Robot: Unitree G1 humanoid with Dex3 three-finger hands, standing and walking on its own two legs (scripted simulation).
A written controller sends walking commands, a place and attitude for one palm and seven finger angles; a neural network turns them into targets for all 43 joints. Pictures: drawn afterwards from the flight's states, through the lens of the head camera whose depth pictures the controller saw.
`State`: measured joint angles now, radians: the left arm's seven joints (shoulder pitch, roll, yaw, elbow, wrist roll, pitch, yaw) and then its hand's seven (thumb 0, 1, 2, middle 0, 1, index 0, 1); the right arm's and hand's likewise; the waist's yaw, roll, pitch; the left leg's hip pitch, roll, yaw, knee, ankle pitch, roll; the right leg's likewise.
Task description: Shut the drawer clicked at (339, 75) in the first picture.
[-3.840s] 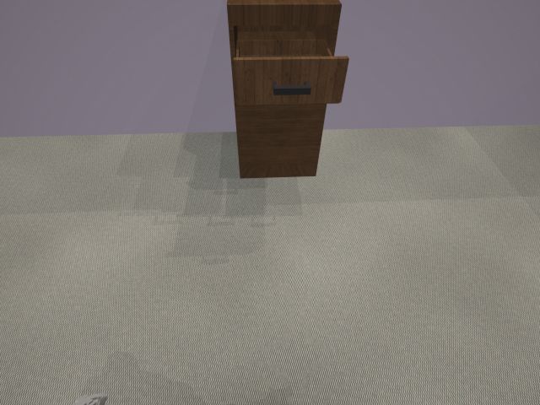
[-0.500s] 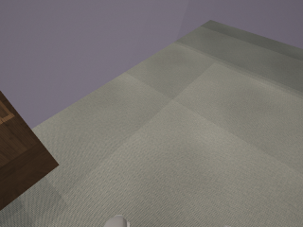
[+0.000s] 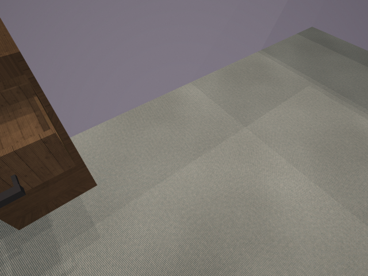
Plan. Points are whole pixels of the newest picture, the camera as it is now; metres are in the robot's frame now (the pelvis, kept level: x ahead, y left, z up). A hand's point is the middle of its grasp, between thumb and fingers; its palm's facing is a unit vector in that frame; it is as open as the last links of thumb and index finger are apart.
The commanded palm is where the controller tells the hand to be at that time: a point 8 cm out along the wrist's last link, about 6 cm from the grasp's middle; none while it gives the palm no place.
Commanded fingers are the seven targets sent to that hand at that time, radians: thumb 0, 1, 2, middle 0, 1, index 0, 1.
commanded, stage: turn to face it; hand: left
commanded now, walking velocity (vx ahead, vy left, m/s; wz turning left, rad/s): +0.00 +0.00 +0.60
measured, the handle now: out of the picture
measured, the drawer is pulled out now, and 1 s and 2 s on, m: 0.30 0.30 0.30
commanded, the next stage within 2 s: take the last steps up to it in 0.98 s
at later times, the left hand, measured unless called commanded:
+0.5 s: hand out of the picture -0.04 +0.19 -0.18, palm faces +0.37 -0.90 -0.25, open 7.4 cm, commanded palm none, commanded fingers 0.00 0.90 0.90 -0.20 -0.30 -0.20 -0.30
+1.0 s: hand out of the picture -0.06 +0.17 -0.15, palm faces +0.56 -0.78 -0.28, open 7.4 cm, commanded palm none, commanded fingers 0.00 0.90 0.90 -0.20 -0.30 -0.20 -0.30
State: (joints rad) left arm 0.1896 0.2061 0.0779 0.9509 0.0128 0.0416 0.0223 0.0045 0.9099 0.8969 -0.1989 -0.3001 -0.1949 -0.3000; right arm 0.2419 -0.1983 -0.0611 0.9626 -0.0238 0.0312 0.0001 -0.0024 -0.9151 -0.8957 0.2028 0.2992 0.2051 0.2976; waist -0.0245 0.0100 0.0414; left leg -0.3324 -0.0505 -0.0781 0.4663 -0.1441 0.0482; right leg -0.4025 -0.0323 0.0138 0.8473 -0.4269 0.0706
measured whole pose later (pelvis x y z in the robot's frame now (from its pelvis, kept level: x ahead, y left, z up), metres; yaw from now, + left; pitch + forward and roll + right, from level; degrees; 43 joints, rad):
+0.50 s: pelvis -0.01 -0.02 -0.01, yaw +20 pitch -1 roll +1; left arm 0.26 0.23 0.05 0.90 0.02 0.02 0.01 0.00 0.90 0.90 -0.20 -0.30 -0.20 -0.30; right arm 0.13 -0.27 -0.07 0.89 -0.01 0.06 0.04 0.00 -0.91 -0.90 0.20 0.30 0.20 0.30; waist 0.02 -0.04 0.09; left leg -0.30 0.03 0.09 0.65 -0.34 -0.04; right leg -0.22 -0.18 -0.22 0.63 -0.37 0.05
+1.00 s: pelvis -0.01 -0.04 -0.01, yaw +33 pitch -2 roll +1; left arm 0.23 0.18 0.03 0.89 0.02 0.01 0.02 0.00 0.91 0.90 -0.20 -0.30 -0.20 -0.30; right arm 0.19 -0.24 -0.07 0.94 -0.02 0.07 0.02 0.00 -0.91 -0.90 0.20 0.30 0.20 0.30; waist 0.00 0.06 0.06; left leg -0.44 -0.04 -0.05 0.99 -0.45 -0.02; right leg -0.27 -0.05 -0.09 0.59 -0.29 -0.02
